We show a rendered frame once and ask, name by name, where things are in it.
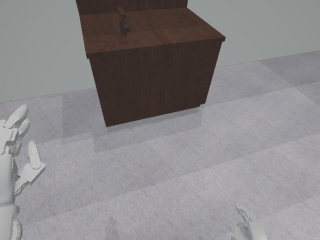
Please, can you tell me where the left robot hand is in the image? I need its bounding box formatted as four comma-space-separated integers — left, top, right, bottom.
0, 104, 46, 205

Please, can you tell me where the counter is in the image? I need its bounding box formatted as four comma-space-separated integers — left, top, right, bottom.
76, 0, 226, 127

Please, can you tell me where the tap lever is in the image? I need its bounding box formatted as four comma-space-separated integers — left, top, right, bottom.
121, 21, 130, 33

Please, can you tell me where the right robot hand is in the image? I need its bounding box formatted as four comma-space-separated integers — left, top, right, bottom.
231, 204, 269, 240

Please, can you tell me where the left robot forearm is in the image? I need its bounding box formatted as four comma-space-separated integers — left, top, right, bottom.
0, 204, 23, 240

